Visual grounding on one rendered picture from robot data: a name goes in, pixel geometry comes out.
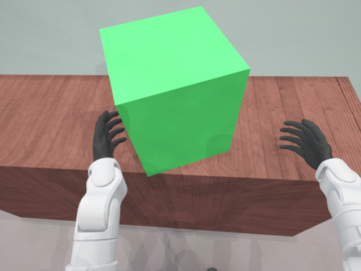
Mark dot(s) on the right robot forearm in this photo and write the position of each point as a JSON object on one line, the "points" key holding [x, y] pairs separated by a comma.
{"points": [[342, 188]]}

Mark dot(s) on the robot right hand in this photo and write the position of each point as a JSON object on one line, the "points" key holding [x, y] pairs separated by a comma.
{"points": [[313, 144]]}

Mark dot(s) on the carton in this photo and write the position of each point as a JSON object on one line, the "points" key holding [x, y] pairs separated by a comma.
{"points": [[178, 85]]}

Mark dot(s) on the pedestal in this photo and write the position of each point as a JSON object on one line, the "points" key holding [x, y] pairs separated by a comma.
{"points": [[47, 125]]}

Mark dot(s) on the robot left hand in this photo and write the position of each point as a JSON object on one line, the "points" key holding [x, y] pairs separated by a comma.
{"points": [[102, 145]]}

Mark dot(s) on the left robot forearm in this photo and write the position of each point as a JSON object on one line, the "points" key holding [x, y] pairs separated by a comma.
{"points": [[98, 218]]}

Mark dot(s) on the right robot upper arm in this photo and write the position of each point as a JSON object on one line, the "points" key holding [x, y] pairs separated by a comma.
{"points": [[351, 264]]}

